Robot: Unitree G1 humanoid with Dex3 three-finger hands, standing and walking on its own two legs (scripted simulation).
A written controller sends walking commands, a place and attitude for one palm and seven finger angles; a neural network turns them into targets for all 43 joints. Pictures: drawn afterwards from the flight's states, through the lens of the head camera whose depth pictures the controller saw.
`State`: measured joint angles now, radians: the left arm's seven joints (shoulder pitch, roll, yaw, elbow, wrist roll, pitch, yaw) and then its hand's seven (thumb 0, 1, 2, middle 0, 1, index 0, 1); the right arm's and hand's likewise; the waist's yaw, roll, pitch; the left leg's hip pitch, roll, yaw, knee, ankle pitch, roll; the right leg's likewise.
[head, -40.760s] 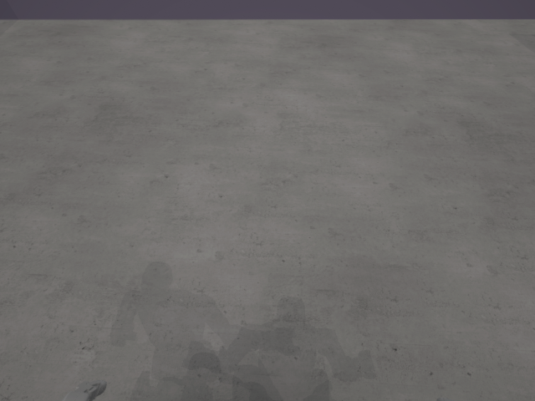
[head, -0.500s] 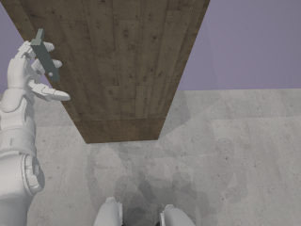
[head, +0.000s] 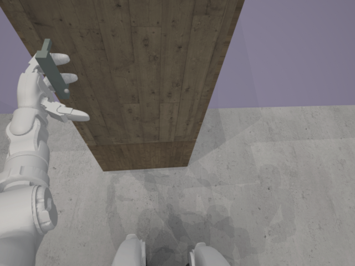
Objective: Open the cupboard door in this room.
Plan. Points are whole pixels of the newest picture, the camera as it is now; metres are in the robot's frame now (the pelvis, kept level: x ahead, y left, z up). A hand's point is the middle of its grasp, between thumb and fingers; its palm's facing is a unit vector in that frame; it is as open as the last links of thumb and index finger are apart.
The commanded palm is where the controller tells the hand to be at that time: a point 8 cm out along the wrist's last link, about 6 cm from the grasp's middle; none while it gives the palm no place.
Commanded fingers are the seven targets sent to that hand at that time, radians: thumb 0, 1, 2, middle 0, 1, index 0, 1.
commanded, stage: slide the fingers in behind the handle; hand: left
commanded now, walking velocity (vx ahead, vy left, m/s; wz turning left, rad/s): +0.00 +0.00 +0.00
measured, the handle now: (56, 70) +0.53 +0.26 +0.09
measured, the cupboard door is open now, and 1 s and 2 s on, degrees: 0 1 41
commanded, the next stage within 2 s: close the thumb around the handle in 0.08 s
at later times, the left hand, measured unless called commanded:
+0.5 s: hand (65, 92) +0.47 +0.23 +0.08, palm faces +0.05 -1.00 +0.00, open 11.1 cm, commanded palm +0.45 +0.26 +0.08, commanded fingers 0.00 0.45 0.71 -0.37 -1.30 -0.37 -1.30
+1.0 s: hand (65, 93) +0.47 +0.23 +0.08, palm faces +0.07 -1.00 +0.00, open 5.6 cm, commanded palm +0.45 +0.27 +0.08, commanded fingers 0.00 0.90 0.90 -0.40 -1.35 -0.40 -1.35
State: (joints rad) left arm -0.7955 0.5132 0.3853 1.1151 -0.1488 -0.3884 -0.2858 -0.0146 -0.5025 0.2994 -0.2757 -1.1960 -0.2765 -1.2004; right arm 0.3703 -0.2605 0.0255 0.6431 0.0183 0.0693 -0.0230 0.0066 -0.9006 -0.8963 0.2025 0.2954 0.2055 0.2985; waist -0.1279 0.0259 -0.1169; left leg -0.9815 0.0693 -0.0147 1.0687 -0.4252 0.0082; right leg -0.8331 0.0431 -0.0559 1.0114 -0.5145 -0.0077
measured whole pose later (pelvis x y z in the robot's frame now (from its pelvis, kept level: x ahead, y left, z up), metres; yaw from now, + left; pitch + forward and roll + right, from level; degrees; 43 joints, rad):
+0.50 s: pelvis +0.00 +0.00 +0.00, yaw +0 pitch +19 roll -4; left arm -0.76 0.50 0.39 1.08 -0.16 -0.39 -0.29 -0.01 -0.06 0.49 -0.31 -1.24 -0.32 -1.25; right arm 0.36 -0.26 0.02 0.63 0.02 0.07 -0.02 0.01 -0.90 -0.90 0.20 0.30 0.21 0.30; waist -0.12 0.02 -0.12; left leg -0.97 0.07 -0.01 1.07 -0.43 0.01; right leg -0.82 0.04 -0.05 1.01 -0.51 0.00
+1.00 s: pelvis +0.00 +0.00 +0.00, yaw +0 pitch +19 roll -4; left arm -0.79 0.50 0.37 1.12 -0.15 -0.40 -0.27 0.01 0.76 0.82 -0.36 -1.34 -0.36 -1.35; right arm 0.36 -0.26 0.02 0.65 0.02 0.06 -0.03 0.01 -0.90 -0.90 0.20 0.30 0.21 0.30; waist -0.12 0.03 -0.12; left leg -0.98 0.06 -0.02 1.07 -0.42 0.01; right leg -0.83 0.04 -0.06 1.01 -0.51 0.00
